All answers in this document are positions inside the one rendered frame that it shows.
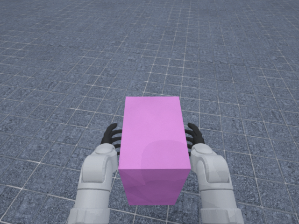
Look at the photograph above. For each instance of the carton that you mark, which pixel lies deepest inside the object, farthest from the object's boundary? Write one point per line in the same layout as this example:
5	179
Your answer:
154	161

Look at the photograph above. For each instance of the robot right forearm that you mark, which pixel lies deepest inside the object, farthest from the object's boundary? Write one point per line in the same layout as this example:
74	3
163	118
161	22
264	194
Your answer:
215	186

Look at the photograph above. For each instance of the robot left forearm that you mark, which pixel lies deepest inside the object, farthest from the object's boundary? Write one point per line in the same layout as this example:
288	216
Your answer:
94	186

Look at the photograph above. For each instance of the left robot hand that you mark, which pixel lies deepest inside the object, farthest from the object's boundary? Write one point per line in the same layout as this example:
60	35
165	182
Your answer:
108	136

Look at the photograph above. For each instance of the right robot hand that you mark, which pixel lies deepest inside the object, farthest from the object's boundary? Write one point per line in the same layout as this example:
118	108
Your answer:
196	134

